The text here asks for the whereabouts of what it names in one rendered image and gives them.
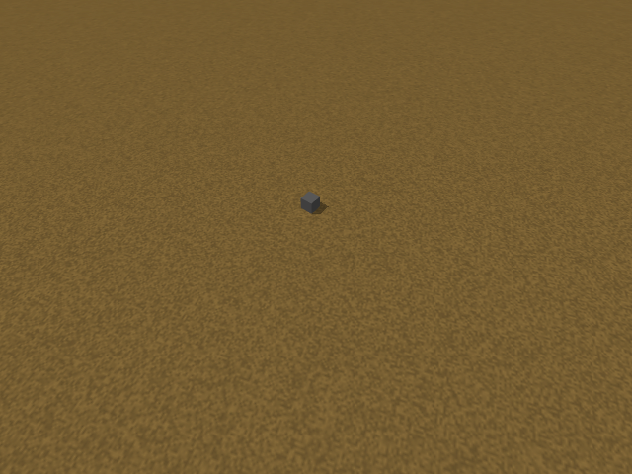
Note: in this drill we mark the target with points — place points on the cube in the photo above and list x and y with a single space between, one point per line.
310 202

